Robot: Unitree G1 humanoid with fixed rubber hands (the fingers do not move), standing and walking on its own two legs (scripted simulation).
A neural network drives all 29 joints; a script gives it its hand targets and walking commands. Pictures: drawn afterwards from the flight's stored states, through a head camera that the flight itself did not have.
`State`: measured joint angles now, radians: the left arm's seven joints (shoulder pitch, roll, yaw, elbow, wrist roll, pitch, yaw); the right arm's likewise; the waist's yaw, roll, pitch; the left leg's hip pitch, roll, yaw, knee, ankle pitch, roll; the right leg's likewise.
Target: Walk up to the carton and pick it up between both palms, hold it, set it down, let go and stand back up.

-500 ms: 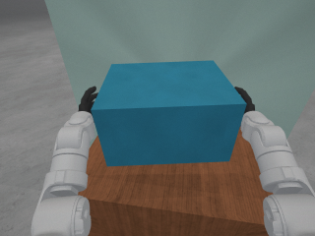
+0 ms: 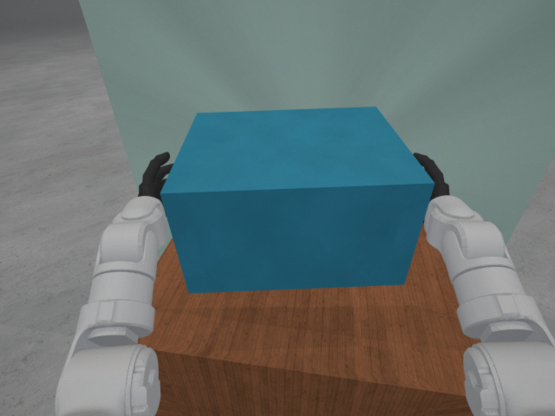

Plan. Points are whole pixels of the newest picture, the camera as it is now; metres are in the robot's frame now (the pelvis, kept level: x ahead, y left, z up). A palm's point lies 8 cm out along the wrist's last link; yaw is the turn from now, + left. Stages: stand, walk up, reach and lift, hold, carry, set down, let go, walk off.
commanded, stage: hold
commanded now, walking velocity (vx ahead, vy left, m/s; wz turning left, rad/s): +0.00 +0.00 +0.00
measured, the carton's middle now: (291, 191) +0.43 +0.02 +0.18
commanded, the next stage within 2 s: set down in 1.28 s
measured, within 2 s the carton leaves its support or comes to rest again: neither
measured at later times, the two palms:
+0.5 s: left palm (153, 204) +0.36 +0.21 +0.20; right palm (433, 203) +0.38 -0.19 +0.20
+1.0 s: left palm (154, 204) +0.36 +0.21 +0.20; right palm (433, 203) +0.38 -0.19 +0.20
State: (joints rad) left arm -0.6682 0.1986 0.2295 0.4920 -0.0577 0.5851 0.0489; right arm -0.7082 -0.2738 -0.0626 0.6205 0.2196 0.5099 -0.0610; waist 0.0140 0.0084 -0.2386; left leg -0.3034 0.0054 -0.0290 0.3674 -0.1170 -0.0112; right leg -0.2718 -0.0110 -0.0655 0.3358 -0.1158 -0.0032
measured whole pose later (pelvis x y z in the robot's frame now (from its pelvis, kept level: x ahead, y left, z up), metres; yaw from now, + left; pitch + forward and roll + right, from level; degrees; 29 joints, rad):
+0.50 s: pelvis +0.00 +0.00 +0.00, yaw +0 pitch +3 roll -1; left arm -0.67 0.20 0.23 0.49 -0.06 0.59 0.05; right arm -0.71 -0.27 -0.06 0.62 0.22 0.51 -0.06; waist 0.01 0.01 -0.24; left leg -0.30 0.01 -0.03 0.37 -0.12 -0.01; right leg -0.27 -0.01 -0.07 0.34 -0.12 0.00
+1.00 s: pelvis +0.00 +0.00 +0.00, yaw +0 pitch +3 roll -1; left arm -0.67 0.20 0.23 0.49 -0.06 0.59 0.05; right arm -0.71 -0.27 -0.06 0.62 0.22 0.51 -0.06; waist 0.01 0.01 -0.24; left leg -0.30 0.01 -0.03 0.37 -0.12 -0.01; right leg -0.27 -0.01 -0.07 0.34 -0.12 0.00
